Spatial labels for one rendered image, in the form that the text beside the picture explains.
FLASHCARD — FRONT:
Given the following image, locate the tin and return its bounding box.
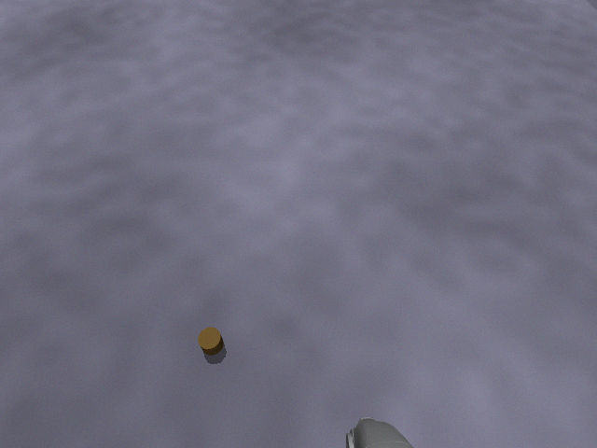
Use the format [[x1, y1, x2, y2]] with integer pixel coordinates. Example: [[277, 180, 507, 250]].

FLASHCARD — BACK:
[[198, 328, 223, 356]]

